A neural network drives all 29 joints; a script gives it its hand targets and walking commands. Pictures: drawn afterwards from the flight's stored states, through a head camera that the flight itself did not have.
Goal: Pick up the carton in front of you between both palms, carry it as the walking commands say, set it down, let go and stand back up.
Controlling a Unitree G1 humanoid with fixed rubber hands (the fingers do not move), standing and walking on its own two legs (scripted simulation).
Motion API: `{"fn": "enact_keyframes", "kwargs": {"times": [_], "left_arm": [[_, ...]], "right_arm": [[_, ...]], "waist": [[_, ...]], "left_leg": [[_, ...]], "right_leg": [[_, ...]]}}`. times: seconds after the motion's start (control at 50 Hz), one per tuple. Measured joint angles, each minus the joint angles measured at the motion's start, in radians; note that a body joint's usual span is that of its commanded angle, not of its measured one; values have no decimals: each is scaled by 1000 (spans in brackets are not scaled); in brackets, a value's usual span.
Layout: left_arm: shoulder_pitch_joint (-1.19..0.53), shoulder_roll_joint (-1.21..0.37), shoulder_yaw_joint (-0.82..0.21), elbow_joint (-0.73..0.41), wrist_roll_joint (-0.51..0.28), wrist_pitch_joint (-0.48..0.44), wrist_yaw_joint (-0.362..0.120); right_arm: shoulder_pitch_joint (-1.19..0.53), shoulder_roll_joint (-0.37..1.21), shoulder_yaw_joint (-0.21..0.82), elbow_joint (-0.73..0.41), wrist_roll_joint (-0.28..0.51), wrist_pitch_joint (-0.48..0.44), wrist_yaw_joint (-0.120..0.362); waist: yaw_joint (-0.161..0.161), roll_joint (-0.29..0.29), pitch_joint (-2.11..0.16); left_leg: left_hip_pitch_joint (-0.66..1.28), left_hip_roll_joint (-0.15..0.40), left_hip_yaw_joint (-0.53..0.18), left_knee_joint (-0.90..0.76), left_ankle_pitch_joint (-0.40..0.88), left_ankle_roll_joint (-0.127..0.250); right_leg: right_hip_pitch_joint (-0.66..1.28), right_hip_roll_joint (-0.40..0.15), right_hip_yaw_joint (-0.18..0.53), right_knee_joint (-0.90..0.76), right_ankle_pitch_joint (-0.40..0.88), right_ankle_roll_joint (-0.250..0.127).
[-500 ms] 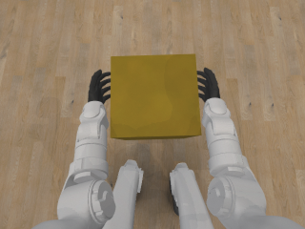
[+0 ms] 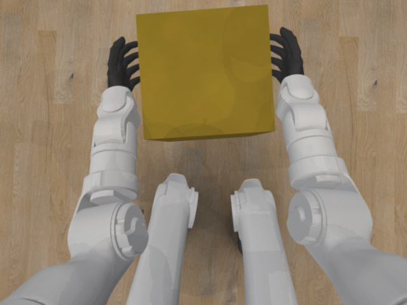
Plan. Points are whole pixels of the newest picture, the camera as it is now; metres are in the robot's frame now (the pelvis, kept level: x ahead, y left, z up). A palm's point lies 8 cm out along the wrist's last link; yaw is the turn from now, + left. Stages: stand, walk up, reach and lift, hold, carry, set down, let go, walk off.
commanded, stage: set down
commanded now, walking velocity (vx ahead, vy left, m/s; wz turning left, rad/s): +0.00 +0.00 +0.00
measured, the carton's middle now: (205, 90) +0.49 +0.03 -0.19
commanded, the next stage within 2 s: none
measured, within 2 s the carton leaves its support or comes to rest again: rests again in 1.02 s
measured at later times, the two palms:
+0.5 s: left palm (138, 92) +0.49 +0.19 -0.24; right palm (267, 80) +0.53 -0.11 -0.25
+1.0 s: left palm (142, 97) +0.48 +0.19 -0.27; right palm (266, 86) +0.52 -0.11 -0.27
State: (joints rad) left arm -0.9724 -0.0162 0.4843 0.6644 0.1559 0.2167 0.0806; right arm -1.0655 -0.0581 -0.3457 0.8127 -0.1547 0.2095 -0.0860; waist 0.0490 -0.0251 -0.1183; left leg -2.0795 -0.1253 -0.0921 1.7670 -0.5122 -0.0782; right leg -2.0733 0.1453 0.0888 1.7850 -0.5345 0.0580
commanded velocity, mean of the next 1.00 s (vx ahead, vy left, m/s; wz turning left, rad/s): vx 0.00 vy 0.00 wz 0.00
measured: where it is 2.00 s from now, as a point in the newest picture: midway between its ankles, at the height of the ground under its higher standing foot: (208, 232)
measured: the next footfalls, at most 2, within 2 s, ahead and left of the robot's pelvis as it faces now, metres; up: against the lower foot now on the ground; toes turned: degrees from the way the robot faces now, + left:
none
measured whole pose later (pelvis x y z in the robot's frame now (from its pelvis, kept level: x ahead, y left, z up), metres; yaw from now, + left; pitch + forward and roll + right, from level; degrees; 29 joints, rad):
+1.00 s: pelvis -0.01 +0.00 -0.11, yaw +0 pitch +39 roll +2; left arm -1.24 0.12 0.42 0.91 0.06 0.16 0.10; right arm -1.37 -0.23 -0.19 1.11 -0.03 0.14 -0.12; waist 0.07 -0.03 0.24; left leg -2.25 -0.10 -0.05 2.16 -0.59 -0.08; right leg -2.25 0.15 0.05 2.19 -0.61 0.05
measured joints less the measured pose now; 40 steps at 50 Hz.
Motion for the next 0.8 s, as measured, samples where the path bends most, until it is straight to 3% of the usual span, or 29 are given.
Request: {"fn": "enact_keyframes", "kwargs": {"times": [0.4,0.54,0.8], "left_arm": [[-225,100,-26,92,-75,-13,35],[-211,107,-54,111,-112,-17,49],[-212,115,-47,183,-96,-45,33]], "right_arm": [[-268,-128,112,141,88,-16,-35],[-257,-145,161,168,138,-25,-46],[-259,-138,144,241,111,-59,-44]], "waist": [[17,8,261],[22,4,267],[22,9,292]], "left_leg": [[-196,-12,15,266,-22,-21],[-193,-3,25,333,-70,-14],[-191,5,31,365,-77,-12]], "right_leg": [[-200,27,-12,268,-19,21],[-198,23,-18,336,-66,15],[-196,11,-29,371,-76,4]]}}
